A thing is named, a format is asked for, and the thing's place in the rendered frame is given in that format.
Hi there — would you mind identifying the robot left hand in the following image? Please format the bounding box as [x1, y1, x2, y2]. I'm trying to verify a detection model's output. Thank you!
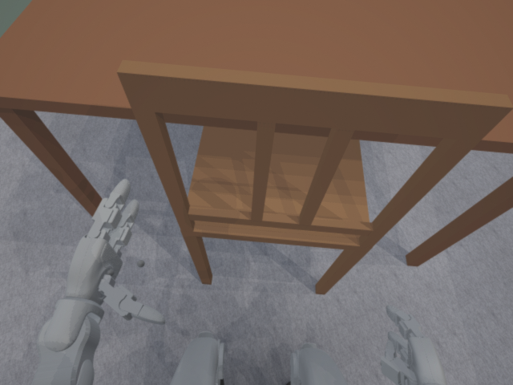
[65, 179, 165, 325]

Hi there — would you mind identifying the table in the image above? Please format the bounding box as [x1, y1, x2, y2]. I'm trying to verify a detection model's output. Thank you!
[0, 0, 513, 266]

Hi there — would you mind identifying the robot right hand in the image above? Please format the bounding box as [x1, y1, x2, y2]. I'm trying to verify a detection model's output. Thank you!
[381, 305, 447, 385]

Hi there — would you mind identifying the chair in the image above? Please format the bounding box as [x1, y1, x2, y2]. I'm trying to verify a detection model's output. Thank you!
[117, 60, 513, 294]

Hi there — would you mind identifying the left robot forearm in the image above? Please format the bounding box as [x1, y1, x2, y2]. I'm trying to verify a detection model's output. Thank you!
[31, 297, 104, 385]

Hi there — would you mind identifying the robot right thigh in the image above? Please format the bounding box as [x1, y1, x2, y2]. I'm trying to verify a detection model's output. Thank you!
[290, 348, 348, 385]

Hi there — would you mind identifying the robot right shin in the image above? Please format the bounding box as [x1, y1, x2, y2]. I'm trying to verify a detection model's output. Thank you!
[301, 342, 317, 349]

